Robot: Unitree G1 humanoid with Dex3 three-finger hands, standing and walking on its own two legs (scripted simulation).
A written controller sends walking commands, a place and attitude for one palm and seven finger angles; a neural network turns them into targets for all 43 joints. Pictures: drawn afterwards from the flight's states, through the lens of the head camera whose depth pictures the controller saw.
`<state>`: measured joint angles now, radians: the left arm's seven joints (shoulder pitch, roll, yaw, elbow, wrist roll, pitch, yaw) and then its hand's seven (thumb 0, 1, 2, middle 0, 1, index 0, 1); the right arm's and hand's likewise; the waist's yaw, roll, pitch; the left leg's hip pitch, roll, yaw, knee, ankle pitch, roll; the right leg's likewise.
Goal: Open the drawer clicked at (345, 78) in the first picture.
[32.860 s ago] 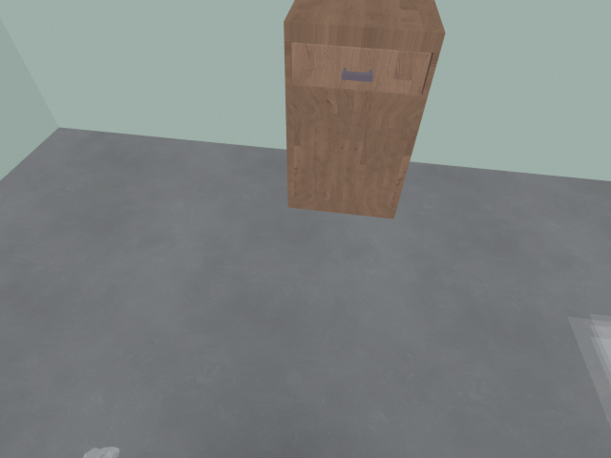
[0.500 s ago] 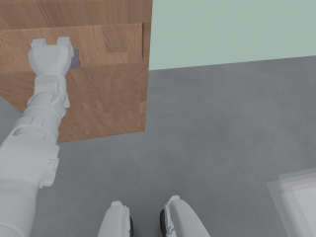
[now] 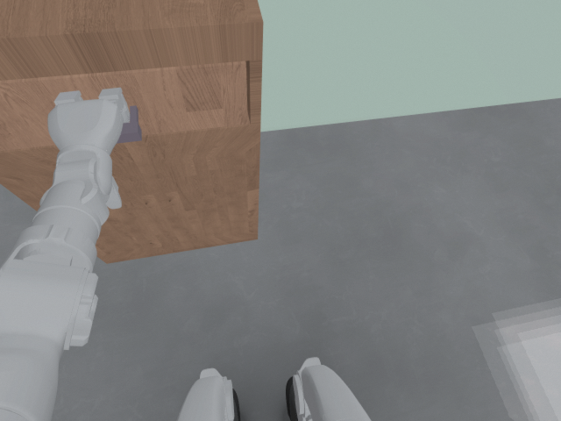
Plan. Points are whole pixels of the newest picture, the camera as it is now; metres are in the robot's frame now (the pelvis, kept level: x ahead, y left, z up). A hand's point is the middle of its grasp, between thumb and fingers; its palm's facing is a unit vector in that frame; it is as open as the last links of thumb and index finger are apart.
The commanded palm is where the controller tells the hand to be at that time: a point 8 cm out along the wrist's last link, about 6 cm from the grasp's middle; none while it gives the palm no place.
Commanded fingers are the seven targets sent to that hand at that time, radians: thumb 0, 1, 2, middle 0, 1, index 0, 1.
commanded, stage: lift the hand off the handle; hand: left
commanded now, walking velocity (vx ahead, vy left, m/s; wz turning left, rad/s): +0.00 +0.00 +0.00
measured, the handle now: (105, 124) +0.58 +0.22 +0.00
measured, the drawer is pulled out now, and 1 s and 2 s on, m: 0.00 0.00 0.00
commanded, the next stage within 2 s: draw the hand back to the body in 1.78 s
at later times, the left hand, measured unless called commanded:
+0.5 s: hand (98, 130) +0.53 +0.21 +0.04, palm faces -0.01 -0.05 -1.00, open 13.5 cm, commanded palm +0.52 +0.20 +0.11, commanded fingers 0.00 -0.50 0.30 -0.30 -1.20 -0.30 -1.20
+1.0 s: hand (81, 111) +0.52 +0.21 +0.09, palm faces -0.03 -0.02 -1.00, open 13.8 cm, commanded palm +0.51 +0.21 +0.15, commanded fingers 0.00 -0.50 0.30 -0.30 -1.20 -0.30 -1.20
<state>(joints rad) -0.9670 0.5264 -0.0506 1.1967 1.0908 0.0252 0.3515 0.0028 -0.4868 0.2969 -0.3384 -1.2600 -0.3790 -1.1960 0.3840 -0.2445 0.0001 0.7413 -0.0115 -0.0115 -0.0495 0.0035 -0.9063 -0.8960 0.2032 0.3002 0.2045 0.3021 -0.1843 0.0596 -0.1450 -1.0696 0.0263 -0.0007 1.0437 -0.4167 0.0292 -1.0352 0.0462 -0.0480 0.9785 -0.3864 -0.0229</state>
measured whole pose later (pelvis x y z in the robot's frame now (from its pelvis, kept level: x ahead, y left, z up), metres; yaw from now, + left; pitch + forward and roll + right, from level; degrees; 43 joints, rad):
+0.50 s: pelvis +0.05 +0.00 +0.03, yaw +0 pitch +22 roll -2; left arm -0.80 0.43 -0.05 1.03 1.08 0.02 0.40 0.00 -0.49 0.30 -0.37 -1.22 -0.38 -1.18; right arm 0.35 -0.24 -0.05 0.76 -0.02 0.03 -0.02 0.00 -0.91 -0.90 0.20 0.30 0.20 0.30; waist -0.12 0.06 -0.15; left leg -0.84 0.02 0.01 0.88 -0.43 0.03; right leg -0.80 0.04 -0.03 0.81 -0.40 -0.02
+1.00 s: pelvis +0.05 +0.00 +0.05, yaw +0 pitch +17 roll -1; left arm -0.79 0.43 -0.07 1.02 1.06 0.03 0.31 0.00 -0.49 0.30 -0.32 -1.20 -0.32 -1.20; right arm 0.34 -0.25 -0.05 0.73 0.01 0.08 -0.02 0.00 -0.91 -0.90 0.20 0.30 0.20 0.30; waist -0.10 0.05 -0.14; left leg -0.66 0.02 0.02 0.75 -0.38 0.02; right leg -0.64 0.04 -0.02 0.70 -0.36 -0.03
